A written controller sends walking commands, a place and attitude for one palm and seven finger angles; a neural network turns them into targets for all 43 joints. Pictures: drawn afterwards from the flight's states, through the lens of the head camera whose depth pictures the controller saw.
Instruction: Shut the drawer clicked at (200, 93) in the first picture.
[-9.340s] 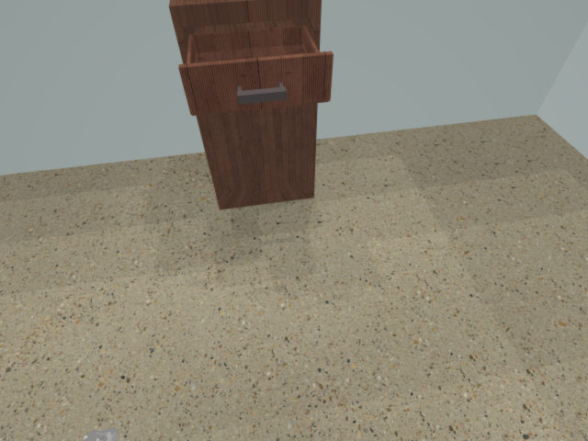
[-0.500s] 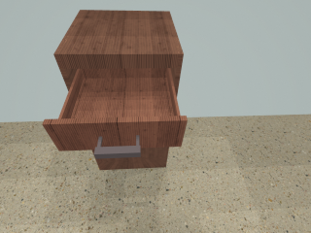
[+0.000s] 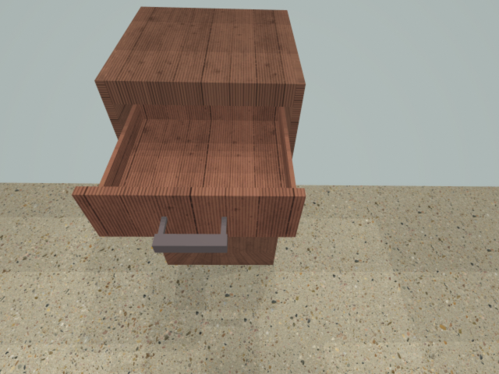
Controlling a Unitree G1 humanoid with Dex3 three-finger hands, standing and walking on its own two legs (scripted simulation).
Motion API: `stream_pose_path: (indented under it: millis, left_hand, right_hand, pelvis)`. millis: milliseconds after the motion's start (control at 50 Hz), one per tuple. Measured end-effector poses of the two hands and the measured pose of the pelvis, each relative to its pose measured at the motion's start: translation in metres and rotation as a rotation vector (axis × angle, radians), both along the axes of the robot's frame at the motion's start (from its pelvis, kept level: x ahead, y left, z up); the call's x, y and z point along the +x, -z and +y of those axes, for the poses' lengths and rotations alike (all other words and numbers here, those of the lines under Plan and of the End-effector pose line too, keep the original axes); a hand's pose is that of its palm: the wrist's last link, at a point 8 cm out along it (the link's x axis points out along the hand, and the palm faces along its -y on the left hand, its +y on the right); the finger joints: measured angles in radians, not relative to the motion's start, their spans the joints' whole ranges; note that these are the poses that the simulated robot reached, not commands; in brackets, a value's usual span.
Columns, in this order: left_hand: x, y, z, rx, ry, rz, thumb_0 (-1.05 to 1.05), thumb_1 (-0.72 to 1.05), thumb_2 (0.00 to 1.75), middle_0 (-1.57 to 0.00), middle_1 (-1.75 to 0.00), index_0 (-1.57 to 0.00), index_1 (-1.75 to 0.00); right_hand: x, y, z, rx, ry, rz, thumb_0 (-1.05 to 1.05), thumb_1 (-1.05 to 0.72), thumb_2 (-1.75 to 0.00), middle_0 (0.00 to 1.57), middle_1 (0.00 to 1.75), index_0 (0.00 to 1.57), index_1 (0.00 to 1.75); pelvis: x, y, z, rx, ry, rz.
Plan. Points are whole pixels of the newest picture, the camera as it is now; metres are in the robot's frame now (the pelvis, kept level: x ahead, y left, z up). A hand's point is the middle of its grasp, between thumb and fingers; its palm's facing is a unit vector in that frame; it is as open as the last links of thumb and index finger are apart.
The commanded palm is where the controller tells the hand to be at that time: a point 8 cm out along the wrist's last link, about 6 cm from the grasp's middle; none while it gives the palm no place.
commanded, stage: shuffle to correct the standing spot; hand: left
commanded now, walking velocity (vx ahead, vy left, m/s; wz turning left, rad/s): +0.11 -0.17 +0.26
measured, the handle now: (192, 232) +0.36 +0.13 -0.02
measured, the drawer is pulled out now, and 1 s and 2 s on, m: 0.27 0.27 0.27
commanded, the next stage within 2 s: come to a stop and stand still in 0.26 s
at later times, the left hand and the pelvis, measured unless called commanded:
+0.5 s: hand out of the picture +0.05 +0.10 -0.18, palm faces +0.05 -0.97 -0.24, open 7.3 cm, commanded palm none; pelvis +0.04 -0.09 -0.01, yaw +3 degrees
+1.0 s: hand out of the picture +0.07 +0.09 -0.17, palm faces +0.07 -0.97 -0.25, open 7.3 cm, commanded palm none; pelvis +0.05 -0.09 +0.00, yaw +3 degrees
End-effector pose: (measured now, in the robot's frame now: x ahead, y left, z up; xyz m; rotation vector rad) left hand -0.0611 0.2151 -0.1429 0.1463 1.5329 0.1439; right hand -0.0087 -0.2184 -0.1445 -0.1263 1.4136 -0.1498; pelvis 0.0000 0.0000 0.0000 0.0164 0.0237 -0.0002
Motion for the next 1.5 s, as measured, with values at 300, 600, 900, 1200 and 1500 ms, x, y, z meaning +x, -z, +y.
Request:
stream_pose_path:
  millis: [300, 600, 900, 1200, 1500]
  left_hand:
    - [0.031, 0.019, -0.06, -0.074, -0.022, 0.007, 0.01, 0.91, 0.9, -0.2, -0.3, -0.2, -0.3]
    - [0.116, -0.004, -0.08, 0.047, -0.028, -0.193, 0.01, 0.92, 0.9, -0.2, -0.3, -0.2, -0.3]
    - [0.126, -0.007, -0.08, 0.058, -0.05, -0.194, 0.01, 0.92, 0.9, -0.2, -0.3, -0.2, -0.3]
    - [0.136, -0.014, -0.052, 0.067, 0.006, -0.305, 0.01, 0.91, 0.9, -0.2, -0.3, -0.2, -0.3]
    - [0.114, -0.004, -0.053, 0.014, -0.015, -0.169, 0.01, 0.91, 0.9, -0.2, -0.3, -0.2, -0.3]
  right_hand:
    - [0.042, 0.0, -0.043, -0.052, -0.008, -0.058, 0.01, -0.91, -0.89, 0.2, 0.3, 0.2, 0.29]
    - [0.07, 0.004, -0.1, -0.004, -0.059, 0.011, 0.01, -0.91, -0.89, 0.2, 0.3, 0.2, 0.29]
    - [0.143, -0.006, -0.099, -0.016, -0.112, -0.164, 0.01, -0.92, -0.89, 0.2, 0.3, 0.2, 0.29]
    - [0.113, -0.007, -0.082, -0.002, -0.106, -0.204, 0.0, -0.93, -0.89, 0.2, 0.3, 0.2, 0.29]
    - [0.065, -0.007, -0.068, -0.009, -0.076, -0.016, 0.01, -0.91, -0.89, 0.2, 0.3, 0.2, 0.29]
  pelvis:
    - [0.027, 0.009, -0.04, -0.007, -0.005, -0.026]
    - [0.056, 0.001, -0.096, -0.022, -0.063, -0.02]
    - [0.057, -0.002, -0.096, 0.003, -0.047, -0.033]
    - [0.043, 0.0, -0.073, -0.017, -0.045, -0.041]
    - [0.056, -0.005, -0.061, -0.018, -0.043, -0.034]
